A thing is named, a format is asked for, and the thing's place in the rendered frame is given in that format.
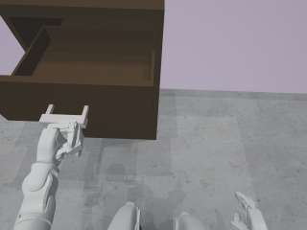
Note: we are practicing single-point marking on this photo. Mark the right robot hand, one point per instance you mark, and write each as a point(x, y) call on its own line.
point(253, 218)

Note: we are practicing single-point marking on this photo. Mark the cabinet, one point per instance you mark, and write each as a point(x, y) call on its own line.
point(26, 17)

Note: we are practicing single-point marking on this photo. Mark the left robot forearm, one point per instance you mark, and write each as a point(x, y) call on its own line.
point(39, 203)

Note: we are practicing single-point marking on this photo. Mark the left robot hand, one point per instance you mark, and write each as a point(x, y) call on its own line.
point(66, 134)

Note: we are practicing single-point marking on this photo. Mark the left robot thigh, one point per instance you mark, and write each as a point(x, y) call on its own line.
point(128, 217)

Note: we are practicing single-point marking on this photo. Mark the handle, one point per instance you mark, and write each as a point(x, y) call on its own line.
point(49, 118)

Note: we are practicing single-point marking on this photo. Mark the right robot thigh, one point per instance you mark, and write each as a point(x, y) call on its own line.
point(186, 222)

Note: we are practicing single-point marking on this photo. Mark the drawer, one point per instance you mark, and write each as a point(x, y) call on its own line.
point(109, 69)

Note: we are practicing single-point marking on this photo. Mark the robot thigh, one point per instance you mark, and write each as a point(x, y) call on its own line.
point(128, 217)
point(186, 222)

